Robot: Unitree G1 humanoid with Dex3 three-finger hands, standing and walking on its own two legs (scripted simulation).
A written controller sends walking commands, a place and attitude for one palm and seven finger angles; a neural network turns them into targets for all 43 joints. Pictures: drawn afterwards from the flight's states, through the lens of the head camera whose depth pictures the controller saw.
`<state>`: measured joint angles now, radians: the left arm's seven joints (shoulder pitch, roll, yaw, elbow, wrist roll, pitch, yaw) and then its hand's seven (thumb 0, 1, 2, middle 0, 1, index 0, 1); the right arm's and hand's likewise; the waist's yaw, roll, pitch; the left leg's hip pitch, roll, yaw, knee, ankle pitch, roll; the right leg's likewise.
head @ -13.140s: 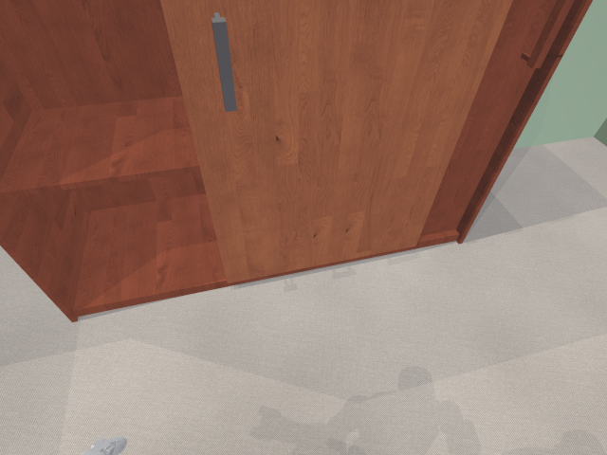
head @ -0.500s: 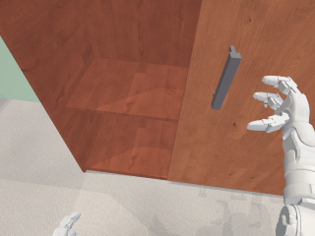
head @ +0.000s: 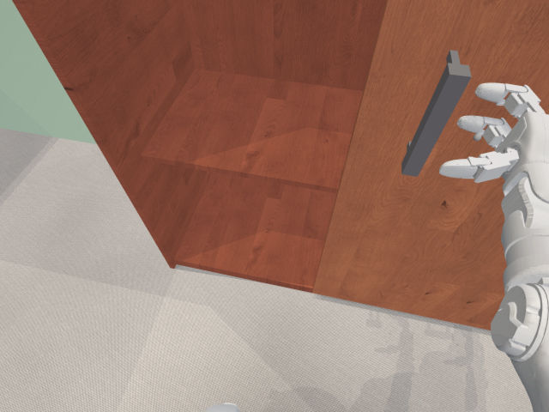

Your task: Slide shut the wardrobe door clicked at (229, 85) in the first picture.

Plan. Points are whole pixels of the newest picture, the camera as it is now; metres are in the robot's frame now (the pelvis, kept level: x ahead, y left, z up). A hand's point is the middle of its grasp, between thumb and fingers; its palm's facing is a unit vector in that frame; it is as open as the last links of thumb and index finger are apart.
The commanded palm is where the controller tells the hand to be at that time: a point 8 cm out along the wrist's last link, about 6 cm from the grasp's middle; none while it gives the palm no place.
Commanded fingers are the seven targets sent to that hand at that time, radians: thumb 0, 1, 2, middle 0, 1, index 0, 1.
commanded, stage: move the hooked fingers beside the handle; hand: right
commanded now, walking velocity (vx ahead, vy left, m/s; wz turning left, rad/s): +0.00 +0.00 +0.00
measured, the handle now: (429, 118) +0.54 -0.14 +0.14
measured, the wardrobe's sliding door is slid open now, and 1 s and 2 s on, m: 0.55 0.55 0.55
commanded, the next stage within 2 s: none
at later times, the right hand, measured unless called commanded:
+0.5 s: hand (484, 138) +0.49 -0.20 +0.15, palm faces +0.02 +1.00 +0.00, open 13.5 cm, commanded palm +0.48 -0.25 +0.13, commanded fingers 0.00 0.50 -0.30 0.30 1.20 0.30 1.20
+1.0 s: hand (484, 137) +0.49 -0.20 +0.15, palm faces +0.03 +1.00 -0.01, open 13.4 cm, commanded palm +0.49 -0.24 +0.13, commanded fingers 0.00 0.50 -0.30 0.30 1.20 0.30 1.20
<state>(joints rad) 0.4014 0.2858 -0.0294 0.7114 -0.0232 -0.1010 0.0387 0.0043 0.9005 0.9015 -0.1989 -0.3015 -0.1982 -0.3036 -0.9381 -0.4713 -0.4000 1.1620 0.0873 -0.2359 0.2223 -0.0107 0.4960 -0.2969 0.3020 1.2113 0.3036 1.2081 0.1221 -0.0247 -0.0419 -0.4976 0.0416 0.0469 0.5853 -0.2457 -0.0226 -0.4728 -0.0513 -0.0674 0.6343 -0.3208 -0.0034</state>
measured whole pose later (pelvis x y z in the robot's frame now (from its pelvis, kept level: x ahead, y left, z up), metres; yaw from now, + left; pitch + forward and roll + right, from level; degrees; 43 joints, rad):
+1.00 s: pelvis -0.04 +0.00 -0.02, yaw -1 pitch +15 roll +2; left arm 0.46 0.31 -0.06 0.66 -0.01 -0.07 0.03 0.00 0.90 0.90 -0.20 -0.30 -0.20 -0.30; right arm -1.19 -0.62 -0.37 1.34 0.05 -0.25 0.25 -0.01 0.50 -0.30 0.45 1.23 0.40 1.22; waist 0.18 -0.01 -0.05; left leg -0.74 0.04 0.08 0.71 -0.23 -0.02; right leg -0.74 -0.05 -0.02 0.79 -0.32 -0.01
